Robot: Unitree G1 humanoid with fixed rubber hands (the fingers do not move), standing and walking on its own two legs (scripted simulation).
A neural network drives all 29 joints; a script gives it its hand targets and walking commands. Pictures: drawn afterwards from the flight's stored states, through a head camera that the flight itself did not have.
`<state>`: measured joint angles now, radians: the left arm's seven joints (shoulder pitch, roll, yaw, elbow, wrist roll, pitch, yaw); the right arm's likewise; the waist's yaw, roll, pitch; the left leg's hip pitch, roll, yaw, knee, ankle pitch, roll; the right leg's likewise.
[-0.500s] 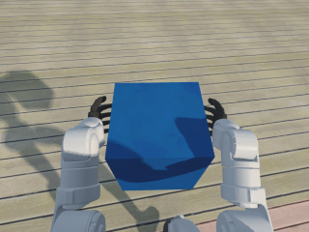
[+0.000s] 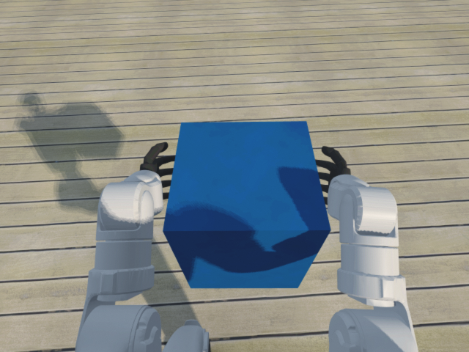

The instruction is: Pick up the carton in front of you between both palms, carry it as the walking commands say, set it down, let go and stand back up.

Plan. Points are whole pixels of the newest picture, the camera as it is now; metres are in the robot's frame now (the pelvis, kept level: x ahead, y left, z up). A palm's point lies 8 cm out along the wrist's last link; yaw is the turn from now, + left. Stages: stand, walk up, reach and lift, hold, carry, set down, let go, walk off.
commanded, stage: carry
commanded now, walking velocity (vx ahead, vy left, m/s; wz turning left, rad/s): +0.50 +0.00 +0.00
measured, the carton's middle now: (243, 211) +0.36 +0.01 +0.03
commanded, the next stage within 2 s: none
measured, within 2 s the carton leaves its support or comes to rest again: neither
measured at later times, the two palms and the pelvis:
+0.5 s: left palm (181, 96) +0.62 +0.17 +0.09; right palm (315, 101) +0.61 -0.13 +0.09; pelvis +0.31 +0.03 +0.01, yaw -2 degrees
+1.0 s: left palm (205, 39) +0.87 +0.15 +0.10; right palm (313, 43) +0.87 -0.15 +0.09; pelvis +0.61 -0.01 +0.01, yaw +1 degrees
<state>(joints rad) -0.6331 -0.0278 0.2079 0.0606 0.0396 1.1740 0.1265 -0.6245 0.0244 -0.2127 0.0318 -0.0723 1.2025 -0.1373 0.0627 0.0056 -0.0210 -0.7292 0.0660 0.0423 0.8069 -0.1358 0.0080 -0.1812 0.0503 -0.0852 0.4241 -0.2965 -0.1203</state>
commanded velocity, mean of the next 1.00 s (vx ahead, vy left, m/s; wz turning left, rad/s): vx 0.50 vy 0.00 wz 0.00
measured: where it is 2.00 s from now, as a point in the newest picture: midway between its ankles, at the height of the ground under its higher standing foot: (248, 163)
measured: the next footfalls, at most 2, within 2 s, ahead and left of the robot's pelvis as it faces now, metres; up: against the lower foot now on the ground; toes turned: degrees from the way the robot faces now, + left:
left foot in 0.12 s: +0.28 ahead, +0.10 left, +0.00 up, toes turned +5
right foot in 0.64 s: +0.57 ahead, -0.10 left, +0.00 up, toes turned -10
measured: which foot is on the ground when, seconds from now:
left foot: up 0.00-0.10, down 0.12-0.68, up 0.70-1.00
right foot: down 0.00-0.12, up 0.14-0.62, down 0.64-1.00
